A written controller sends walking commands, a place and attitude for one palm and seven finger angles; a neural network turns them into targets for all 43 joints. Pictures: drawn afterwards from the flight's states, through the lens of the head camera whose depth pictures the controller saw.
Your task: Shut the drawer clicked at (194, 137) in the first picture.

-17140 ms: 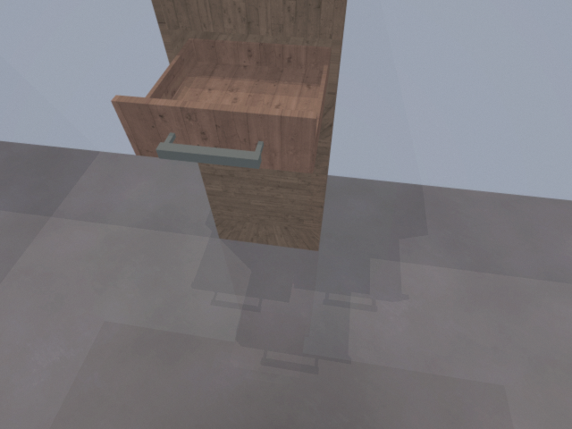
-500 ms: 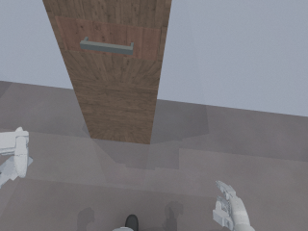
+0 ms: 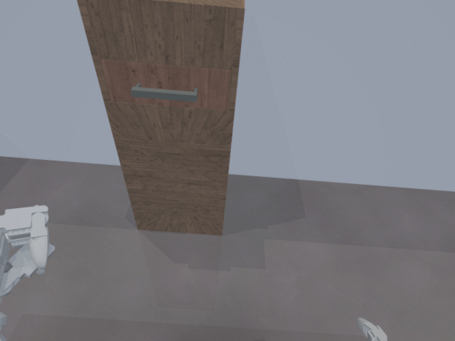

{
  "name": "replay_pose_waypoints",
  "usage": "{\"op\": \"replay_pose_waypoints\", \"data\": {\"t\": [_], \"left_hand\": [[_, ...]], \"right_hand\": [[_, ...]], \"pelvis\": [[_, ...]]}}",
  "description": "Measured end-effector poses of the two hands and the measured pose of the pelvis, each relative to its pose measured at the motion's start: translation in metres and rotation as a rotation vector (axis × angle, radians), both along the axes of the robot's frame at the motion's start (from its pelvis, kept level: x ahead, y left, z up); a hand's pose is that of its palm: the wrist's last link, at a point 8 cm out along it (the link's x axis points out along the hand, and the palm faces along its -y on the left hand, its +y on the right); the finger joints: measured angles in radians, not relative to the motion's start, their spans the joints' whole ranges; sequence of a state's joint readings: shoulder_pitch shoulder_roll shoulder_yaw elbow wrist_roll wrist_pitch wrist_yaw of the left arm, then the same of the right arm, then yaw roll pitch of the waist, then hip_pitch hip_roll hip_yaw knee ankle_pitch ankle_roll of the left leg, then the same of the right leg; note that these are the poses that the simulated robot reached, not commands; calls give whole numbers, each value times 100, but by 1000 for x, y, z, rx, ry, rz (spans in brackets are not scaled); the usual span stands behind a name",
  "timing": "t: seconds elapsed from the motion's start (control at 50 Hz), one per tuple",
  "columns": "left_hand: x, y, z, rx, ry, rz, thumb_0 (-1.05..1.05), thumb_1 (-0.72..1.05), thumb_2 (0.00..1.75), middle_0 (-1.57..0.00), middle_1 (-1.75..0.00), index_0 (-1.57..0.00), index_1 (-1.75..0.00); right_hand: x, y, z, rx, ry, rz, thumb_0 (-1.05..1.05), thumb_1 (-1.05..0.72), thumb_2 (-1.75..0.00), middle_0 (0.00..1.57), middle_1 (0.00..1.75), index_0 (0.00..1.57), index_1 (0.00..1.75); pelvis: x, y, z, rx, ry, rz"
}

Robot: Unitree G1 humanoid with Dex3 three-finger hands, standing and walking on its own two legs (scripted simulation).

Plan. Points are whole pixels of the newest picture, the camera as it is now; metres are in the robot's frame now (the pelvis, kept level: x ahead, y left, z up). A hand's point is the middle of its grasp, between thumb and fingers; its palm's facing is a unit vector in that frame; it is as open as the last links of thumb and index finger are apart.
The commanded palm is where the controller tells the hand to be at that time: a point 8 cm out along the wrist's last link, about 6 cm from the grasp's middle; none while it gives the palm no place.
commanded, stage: stop stepping back and stand still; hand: left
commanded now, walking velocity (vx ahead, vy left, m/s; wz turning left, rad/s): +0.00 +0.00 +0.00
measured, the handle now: (165, 91) +0.80 +0.22 +0.06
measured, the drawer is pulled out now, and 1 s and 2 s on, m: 0.00 0.00 0.00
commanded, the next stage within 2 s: let the arm hang, fingers relaxed in 0.68 s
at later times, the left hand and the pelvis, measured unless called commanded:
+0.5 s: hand (4, 250) +0.18 +0.28 +0.17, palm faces +0.39 -0.82 -0.43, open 3.3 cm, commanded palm +0.11 +0.32 +0.19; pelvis -0.02 +0.04 +0.01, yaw +0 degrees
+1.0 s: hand out of the picture +0.10 +0.25 -0.12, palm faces +0.02 -0.95 -0.30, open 3.0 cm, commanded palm none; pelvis -0.03 +0.03 +0.00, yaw +2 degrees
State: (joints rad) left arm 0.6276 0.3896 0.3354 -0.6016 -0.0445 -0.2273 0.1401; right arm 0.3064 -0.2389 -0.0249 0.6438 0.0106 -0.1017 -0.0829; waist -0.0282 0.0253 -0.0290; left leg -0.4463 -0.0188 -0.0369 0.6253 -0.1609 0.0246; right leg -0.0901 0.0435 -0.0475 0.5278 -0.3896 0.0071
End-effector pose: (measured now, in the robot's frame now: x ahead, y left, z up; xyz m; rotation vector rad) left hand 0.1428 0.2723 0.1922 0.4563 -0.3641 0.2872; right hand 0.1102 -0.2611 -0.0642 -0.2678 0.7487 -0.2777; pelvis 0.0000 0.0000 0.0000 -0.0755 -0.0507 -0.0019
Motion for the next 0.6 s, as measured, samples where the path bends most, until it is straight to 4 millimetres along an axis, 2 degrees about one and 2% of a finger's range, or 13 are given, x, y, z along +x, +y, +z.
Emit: {"op": "replay_pose_waypoints", "data": {"t": [0.04,0.12,0.22,0.3,0.36,0.44,0.6], "left_hand": [[3,7,0,3,-19,7,1,89,90,-141,-160,-141,-160],[6,16,10,26,10,43,1,89,90,-141,-160,-141,-160],[-15,8,20,90,79,16,1,89,90,-140,-160,-141,-160],[-24,16,14,51,89,53,1,89,90,-141,-160,-141,-160],[-20,34,2,8,90,117,1,89,90,-141,-160,-141,-160],[-10,50,-7,-21,120,144,1,89,90,-141,-160,-141,-160],[-4,37,10,60,111,33,1,89,90,-140,-160,-141,-160]], "right_hand": [[1,8,-2,9,-10,-4,1,-91,-90,20,30,20,30],[5,35,4,75,-44,32,1,-91,-90,20,30,20,30],[11,59,5,147,-58,106,1,-90,-90,20,30,20,30],[12,61,-1,137,-5,103,1,-90,-90,21,30,20,30],[16,60,-7,98,10,100,1,-90,-90,21,30,20,30],[23,64,0,78,-2,97,1,-91,-90,20,30,20,30],[33,78,17,105,-84,127,1,-91,-90,20,30,20,30]], "pelvis": [[-2,4,-2,7,-8,-4],[-12,5,9,33,6,-6],[-22,8,14,50,31,-3],[-16,16,15,59,44,-6],[-11,26,11,44,45,21],[-13,36,13,74,30,7],[-20,37,18,65,52,6]]}}
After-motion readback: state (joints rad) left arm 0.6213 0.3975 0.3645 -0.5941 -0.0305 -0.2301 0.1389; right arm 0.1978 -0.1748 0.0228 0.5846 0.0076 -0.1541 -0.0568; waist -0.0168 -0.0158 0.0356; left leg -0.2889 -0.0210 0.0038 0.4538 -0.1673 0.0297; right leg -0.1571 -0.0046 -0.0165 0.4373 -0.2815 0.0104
